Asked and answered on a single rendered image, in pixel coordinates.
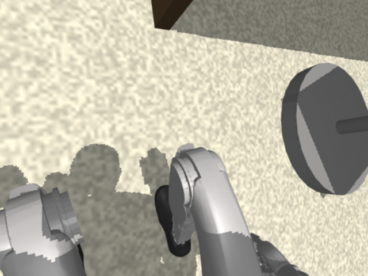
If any right robot hand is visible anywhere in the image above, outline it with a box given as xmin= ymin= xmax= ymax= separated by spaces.
xmin=250 ymin=233 xmax=290 ymax=276

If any office chair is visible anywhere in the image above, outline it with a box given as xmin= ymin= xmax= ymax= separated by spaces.
xmin=281 ymin=63 xmax=368 ymax=196

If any right robot arm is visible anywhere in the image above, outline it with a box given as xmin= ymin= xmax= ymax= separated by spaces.
xmin=275 ymin=264 xmax=309 ymax=276

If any left robot foot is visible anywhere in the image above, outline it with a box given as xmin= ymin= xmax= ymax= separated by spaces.
xmin=77 ymin=244 xmax=85 ymax=269

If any right robot foot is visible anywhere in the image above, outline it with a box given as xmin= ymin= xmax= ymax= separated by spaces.
xmin=155 ymin=185 xmax=191 ymax=257

